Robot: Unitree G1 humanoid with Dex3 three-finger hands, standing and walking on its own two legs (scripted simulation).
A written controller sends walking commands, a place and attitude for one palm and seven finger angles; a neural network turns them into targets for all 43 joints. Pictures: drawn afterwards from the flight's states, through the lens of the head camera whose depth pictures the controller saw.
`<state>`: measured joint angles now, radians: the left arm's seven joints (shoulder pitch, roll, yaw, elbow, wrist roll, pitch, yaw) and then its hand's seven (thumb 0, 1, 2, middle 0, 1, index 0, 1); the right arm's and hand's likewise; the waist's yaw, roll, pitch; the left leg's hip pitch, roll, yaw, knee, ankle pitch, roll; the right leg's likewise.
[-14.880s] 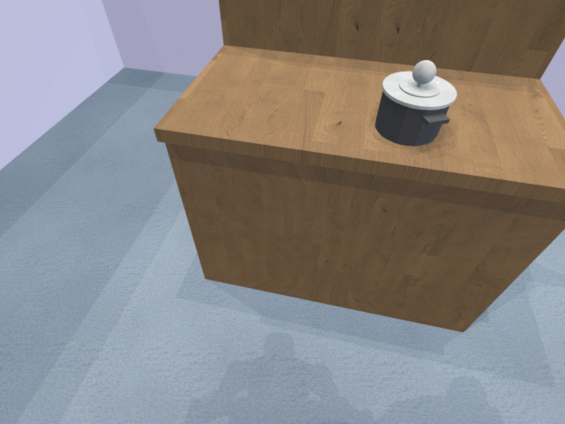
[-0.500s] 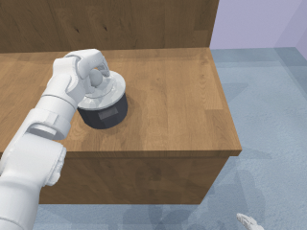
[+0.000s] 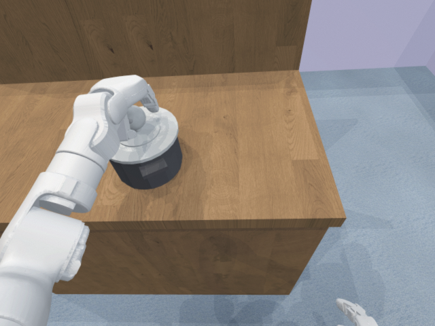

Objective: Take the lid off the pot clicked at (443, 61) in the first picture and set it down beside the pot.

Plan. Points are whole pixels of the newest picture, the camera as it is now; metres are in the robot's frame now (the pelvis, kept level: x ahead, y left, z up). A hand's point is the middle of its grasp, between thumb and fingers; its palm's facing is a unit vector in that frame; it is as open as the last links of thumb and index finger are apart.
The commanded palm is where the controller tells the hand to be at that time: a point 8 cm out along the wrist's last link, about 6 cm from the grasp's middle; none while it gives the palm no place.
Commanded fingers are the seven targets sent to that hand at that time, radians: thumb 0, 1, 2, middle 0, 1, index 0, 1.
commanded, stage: close the fingers and squeeze the knob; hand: left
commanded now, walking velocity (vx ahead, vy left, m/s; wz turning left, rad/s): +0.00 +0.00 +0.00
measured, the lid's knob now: (133, 117) +0.48 +0.17 +0.14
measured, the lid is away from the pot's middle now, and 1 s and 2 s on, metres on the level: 0.00 0.00 0.00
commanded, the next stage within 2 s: lift the lid straight up in 1.62 s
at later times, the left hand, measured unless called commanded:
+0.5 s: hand (125, 122) +0.44 +0.17 +0.16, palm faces -0.35 -0.07 -0.94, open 9.5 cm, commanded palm +0.43 +0.17 +0.22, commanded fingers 0.00 0.06 1.04 -0.59 -0.89 -0.59 -0.89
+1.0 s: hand (125, 120) +0.45 +0.17 +0.16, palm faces -0.33 -0.06 -0.94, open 8.0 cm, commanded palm +0.43 +0.17 +0.22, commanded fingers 0.00 0.38 0.80 -0.75 -1.02 -0.74 -1.01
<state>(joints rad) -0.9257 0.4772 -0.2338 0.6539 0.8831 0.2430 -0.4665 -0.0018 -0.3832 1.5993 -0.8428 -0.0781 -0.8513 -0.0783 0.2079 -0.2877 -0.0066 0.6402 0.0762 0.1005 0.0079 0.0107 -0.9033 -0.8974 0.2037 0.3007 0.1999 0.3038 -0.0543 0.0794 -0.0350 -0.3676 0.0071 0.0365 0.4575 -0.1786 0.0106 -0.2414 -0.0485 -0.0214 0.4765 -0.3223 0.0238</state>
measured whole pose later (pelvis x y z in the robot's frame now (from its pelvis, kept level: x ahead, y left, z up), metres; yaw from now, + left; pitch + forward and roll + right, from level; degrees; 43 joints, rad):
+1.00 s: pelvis -0.01 +0.01 +0.00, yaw +0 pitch +5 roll +0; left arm -0.98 0.47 -0.26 0.73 0.89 0.25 -0.47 0.00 0.18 0.87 -0.62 -0.94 -0.61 -0.94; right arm 0.22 -0.28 0.00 0.64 0.07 0.10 0.00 0.01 -0.90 -0.90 0.20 0.30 0.20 0.30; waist -0.06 0.07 -0.04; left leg -0.38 0.01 0.04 0.46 -0.17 0.02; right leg -0.25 -0.05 -0.01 0.47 -0.31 0.03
